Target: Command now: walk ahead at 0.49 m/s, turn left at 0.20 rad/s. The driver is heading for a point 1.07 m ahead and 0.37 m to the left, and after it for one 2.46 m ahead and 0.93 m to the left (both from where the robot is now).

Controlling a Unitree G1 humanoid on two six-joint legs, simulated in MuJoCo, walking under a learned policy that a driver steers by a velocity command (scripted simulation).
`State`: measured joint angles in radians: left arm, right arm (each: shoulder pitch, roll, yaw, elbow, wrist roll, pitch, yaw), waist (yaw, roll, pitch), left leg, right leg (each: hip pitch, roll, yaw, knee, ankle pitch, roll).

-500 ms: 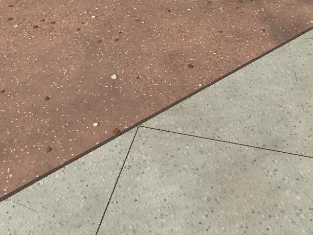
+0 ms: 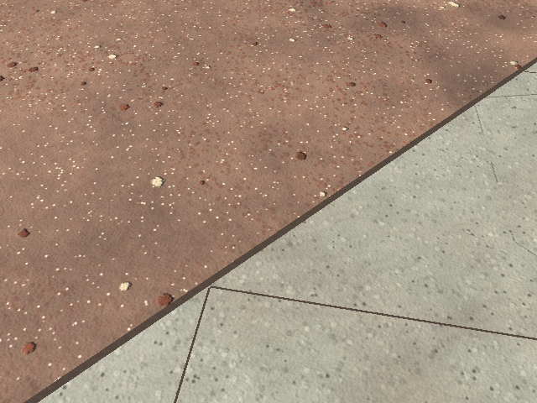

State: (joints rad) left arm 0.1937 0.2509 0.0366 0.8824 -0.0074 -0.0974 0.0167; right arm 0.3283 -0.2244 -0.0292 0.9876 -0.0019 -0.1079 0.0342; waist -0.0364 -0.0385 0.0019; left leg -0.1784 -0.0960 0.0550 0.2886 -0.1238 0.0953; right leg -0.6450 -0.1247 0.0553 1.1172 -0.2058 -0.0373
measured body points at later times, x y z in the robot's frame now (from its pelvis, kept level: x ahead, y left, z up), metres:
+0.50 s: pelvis +0.26 -0.06 +0.00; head +0.28 -0.06 +0.45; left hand +0.25 +0.22 -0.12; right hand +0.44 -0.30 -0.12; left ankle +0.25 +0.11 -0.65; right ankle +0.28 -0.16 -0.74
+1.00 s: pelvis +0.47 +0.10 +0.00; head +0.49 +0.14 +0.44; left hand +0.46 +0.42 -0.11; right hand +0.70 -0.08 -0.11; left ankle +0.47 +0.16 -0.74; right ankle +0.58 -0.05 -0.65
